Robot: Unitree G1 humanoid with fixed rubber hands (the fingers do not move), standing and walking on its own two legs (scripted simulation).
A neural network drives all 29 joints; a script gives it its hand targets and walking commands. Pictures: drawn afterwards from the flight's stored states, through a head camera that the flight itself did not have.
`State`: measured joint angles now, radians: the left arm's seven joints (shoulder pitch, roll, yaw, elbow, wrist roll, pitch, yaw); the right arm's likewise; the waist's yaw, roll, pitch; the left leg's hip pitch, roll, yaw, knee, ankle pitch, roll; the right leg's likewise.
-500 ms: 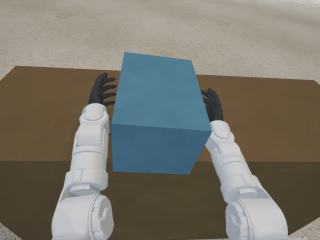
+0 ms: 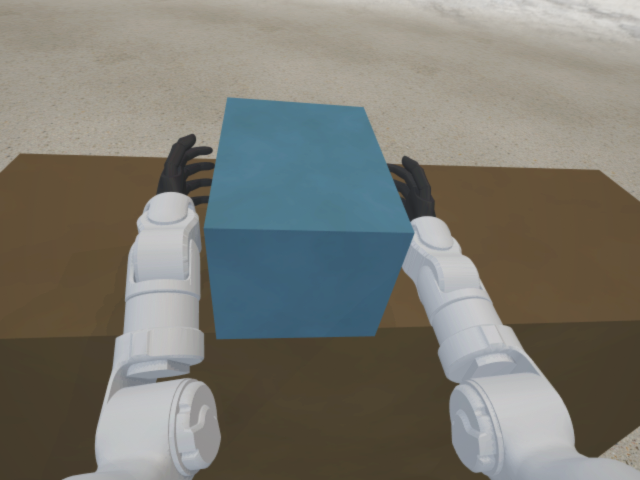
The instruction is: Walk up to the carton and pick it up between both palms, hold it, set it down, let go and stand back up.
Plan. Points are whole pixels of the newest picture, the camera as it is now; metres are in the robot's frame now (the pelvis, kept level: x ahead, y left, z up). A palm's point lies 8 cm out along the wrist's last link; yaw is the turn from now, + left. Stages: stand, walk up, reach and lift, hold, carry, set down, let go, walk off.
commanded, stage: reach and lift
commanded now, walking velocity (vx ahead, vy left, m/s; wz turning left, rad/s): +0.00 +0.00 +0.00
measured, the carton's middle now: (297, 211) +0.44 +0.00 +0.16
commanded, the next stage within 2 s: hold in 1.42 s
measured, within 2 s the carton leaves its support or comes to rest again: neither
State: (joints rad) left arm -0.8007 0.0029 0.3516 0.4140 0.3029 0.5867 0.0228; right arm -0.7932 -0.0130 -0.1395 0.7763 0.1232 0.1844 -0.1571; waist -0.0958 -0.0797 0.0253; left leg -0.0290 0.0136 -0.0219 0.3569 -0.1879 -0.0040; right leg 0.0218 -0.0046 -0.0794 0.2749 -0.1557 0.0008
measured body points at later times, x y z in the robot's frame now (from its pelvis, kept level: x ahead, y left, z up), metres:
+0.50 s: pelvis -0.01 +0.00 +0.00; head -0.08 +0.03 +0.44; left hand +0.39 +0.15 +0.26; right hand +0.38 -0.15 +0.24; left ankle +0.02 +0.12 -0.75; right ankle +0.01 -0.12 -0.75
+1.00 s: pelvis -0.01 +0.00 +0.00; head -0.08 +0.03 +0.44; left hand +0.40 +0.15 +0.27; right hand +0.39 -0.15 +0.26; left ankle +0.02 +0.12 -0.75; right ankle +0.01 -0.12 -0.75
